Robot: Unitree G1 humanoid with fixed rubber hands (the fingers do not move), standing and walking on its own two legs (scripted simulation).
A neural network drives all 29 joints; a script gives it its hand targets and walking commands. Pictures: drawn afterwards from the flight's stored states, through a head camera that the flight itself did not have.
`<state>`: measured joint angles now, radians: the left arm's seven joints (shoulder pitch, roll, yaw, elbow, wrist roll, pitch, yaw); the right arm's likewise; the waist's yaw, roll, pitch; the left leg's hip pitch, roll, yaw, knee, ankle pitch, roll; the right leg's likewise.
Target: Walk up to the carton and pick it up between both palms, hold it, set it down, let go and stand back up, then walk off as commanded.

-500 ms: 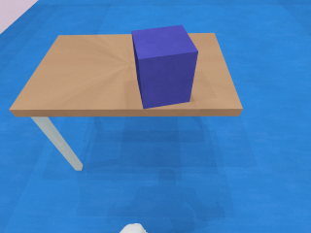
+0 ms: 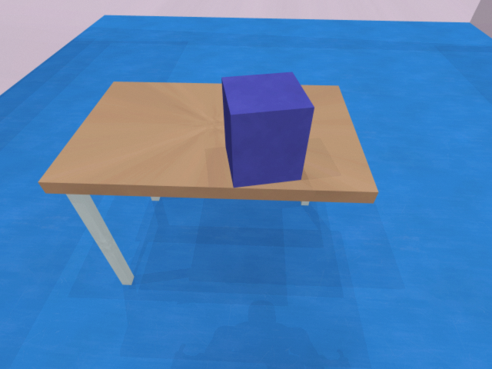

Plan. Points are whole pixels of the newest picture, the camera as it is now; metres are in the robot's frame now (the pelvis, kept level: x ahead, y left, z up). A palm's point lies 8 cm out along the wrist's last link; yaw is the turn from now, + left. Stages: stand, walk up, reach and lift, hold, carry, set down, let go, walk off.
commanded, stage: walk off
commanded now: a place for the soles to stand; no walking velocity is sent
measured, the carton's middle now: (262, 130) +0.70 -0.02 +0.01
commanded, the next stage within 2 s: stand in 0.24 s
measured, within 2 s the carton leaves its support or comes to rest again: neither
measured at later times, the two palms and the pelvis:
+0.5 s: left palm out of the picture +0.09 +0.29 -0.10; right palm out of the picture +0.08 -0.29 -0.11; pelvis +0.01 +0.00 +0.01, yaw -2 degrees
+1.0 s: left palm out of the picture +0.11 +0.28 -0.10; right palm out of the picture +0.08 -0.31 -0.11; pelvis +0.02 -0.01 +0.02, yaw -2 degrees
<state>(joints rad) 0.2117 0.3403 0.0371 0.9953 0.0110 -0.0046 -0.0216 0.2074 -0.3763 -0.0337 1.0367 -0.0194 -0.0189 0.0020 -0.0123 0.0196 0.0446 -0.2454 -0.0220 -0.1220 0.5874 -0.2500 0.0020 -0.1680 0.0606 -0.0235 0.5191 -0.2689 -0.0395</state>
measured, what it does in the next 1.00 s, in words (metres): stands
